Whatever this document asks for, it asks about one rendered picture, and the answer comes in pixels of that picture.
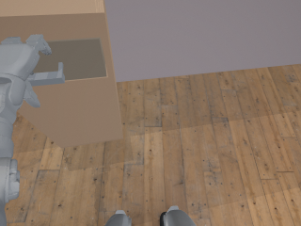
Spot cabinet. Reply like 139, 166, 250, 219
0, 0, 123, 149

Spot robot left shin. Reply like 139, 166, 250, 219
115, 210, 126, 215

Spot drawer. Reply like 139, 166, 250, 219
0, 37, 107, 81

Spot robot left upper arm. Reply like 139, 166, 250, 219
0, 157, 20, 226

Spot robot left thigh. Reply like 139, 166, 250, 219
104, 214, 132, 226

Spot left robot forearm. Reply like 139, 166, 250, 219
0, 73, 26, 158

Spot handle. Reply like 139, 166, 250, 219
27, 62, 65, 87

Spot left robot hand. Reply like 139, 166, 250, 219
0, 34, 52, 108

